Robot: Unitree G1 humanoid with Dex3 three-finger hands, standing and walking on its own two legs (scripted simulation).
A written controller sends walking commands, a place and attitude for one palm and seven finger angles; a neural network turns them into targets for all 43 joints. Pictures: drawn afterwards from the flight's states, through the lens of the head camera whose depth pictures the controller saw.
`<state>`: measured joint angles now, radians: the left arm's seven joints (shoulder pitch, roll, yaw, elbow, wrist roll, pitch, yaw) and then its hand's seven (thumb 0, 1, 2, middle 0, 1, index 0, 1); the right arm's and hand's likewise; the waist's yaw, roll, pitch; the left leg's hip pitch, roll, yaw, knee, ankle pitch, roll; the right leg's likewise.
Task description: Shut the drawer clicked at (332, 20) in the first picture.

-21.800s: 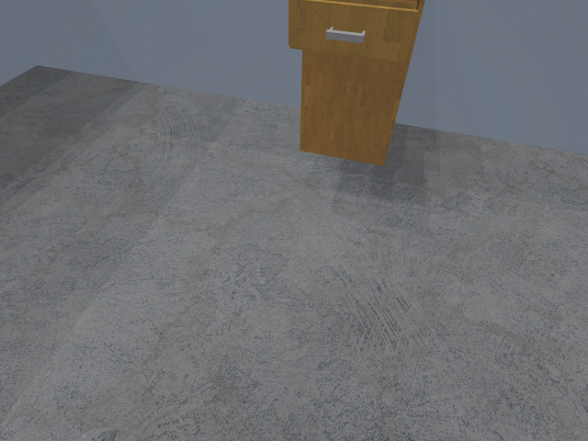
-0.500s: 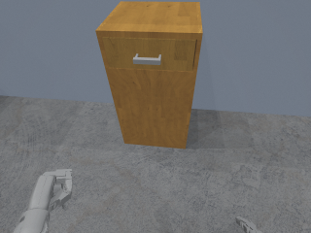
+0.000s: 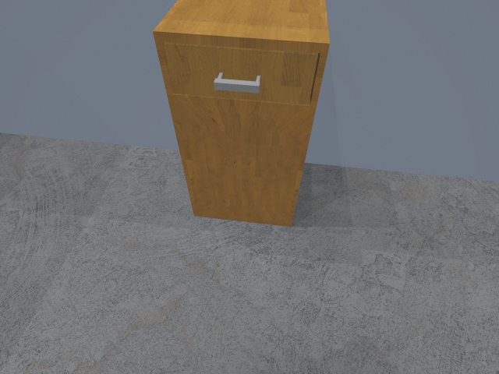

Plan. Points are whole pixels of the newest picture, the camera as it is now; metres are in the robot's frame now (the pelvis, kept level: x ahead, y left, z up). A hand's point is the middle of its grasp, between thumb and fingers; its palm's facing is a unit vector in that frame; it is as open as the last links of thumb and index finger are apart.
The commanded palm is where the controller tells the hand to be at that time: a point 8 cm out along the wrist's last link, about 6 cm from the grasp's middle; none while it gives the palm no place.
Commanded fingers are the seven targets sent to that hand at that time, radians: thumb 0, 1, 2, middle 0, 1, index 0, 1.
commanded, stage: let the arm hang, fingers relaxed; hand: left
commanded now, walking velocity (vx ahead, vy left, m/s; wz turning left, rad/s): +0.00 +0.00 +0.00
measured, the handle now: (238, 81) +0.87 +0.09 +0.00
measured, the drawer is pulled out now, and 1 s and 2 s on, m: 0.00 0.00 0.00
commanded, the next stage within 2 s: look to check the result in 0.48 s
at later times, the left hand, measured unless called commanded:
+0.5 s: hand out of the picture -0.03 +0.14 -0.18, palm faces +0.05 -0.99 -0.15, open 7.3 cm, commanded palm none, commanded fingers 0.00 0.90 0.90 -0.20 -0.30 -0.20 -0.30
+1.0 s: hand out of the picture -0.03 +0.14 -0.18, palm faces +0.05 -0.98 -0.18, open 7.4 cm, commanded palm none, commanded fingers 0.00 0.90 0.90 -0.20 -0.30 -0.20 -0.30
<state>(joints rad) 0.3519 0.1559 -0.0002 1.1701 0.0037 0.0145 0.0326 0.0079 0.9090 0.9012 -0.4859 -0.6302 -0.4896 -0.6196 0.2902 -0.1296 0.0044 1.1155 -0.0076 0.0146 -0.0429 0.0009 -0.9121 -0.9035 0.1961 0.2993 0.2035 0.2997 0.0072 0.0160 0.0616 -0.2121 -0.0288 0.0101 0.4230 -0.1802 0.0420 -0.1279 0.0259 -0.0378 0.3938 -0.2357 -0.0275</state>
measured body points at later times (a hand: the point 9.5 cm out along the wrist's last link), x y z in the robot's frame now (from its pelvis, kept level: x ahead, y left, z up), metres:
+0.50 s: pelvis -0.01 -0.01 +0.00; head -0.01 -0.01 +0.45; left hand -0.04 +0.19 -0.17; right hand -0.06 -0.20 -0.17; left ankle +0.03 +0.09 -0.74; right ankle -0.01 -0.10 -0.74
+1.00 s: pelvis +0.00 -0.02 +0.00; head +0.00 -0.03 +0.45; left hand -0.03 +0.19 -0.16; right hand -0.03 -0.23 -0.17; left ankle +0.03 +0.09 -0.74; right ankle -0.01 -0.10 -0.74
